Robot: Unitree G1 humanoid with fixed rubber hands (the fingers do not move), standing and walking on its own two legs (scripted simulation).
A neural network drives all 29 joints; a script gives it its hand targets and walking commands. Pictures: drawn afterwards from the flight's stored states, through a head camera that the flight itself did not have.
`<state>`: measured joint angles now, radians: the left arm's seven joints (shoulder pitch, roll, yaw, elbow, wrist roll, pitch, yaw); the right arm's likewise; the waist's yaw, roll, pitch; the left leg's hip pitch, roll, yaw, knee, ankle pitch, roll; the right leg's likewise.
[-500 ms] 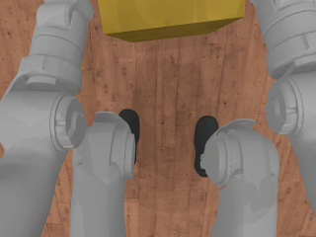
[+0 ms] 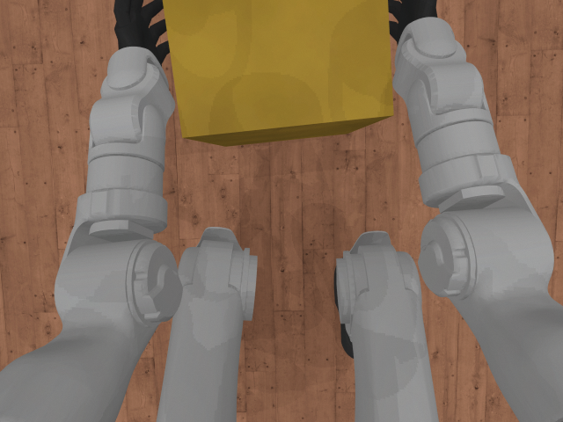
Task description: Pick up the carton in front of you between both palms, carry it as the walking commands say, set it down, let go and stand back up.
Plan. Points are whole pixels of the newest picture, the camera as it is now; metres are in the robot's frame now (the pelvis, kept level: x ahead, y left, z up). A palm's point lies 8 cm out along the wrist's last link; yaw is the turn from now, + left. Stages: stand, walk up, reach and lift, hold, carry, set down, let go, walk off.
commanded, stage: reach and lift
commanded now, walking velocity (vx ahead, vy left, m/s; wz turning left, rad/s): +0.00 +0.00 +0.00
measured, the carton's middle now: (278, 57) +0.55 +0.02 -0.18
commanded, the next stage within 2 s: none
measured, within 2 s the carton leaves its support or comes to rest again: neither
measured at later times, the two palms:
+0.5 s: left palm (39, 23) +0.48 +0.17 +0.06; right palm out of the picture +0.50 -0.13 +0.06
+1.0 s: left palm out of the picture +0.44 +0.16 +0.22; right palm out of the picture +0.45 -0.14 +0.22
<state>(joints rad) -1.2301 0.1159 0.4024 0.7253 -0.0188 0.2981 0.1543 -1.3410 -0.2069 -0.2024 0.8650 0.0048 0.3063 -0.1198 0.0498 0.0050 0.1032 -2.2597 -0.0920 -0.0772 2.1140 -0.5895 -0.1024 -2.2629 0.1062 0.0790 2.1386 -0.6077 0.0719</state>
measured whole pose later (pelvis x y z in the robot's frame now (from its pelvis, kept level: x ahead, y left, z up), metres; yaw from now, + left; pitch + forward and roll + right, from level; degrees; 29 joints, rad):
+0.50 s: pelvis -0.01 +0.00 +0.12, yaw -1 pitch +44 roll +0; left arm -1.06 -0.02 0.55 0.61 0.24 0.41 0.05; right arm -1.12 -0.03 -0.44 0.71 -0.25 0.41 -0.02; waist 0.03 -0.01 -0.15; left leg -1.99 -0.10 -0.10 1.68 -0.46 -0.08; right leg -1.99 0.12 0.10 1.70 -0.48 0.07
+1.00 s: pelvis +0.04 +0.00 +0.26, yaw -1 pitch +32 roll +0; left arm -0.68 -0.10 0.46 0.60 0.23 0.35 0.03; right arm -0.70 0.09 -0.41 0.64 -0.24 0.36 -0.03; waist 0.02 -0.01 -0.23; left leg -1.36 -0.08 -0.12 1.23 -0.43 -0.06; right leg -1.35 0.09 0.12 1.24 -0.45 0.04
